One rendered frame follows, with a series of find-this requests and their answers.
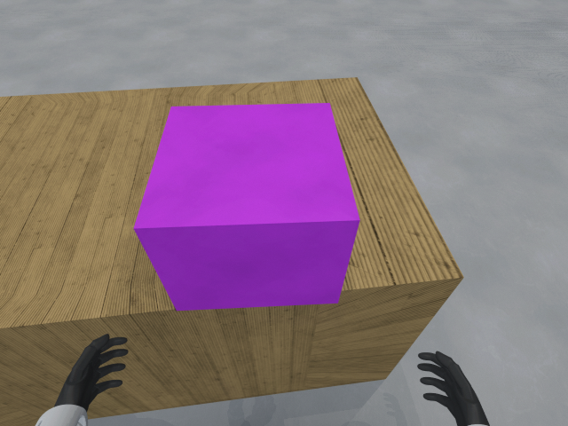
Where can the carton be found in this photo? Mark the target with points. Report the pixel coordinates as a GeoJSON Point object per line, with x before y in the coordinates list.
{"type": "Point", "coordinates": [249, 206]}

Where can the pedestal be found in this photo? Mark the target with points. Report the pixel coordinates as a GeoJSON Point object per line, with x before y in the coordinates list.
{"type": "Point", "coordinates": [73, 172]}

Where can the left robot hand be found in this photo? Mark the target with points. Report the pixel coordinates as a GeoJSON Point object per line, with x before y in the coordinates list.
{"type": "Point", "coordinates": [80, 387]}

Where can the right robot hand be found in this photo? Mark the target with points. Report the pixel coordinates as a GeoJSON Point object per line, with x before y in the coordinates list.
{"type": "Point", "coordinates": [461, 400]}

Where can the robot left forearm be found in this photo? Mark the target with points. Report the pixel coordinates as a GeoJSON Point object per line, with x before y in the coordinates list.
{"type": "Point", "coordinates": [64, 415]}

